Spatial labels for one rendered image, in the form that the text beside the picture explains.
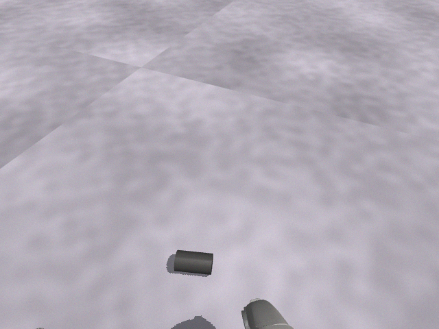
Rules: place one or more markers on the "can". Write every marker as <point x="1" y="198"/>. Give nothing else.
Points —
<point x="193" y="262"/>

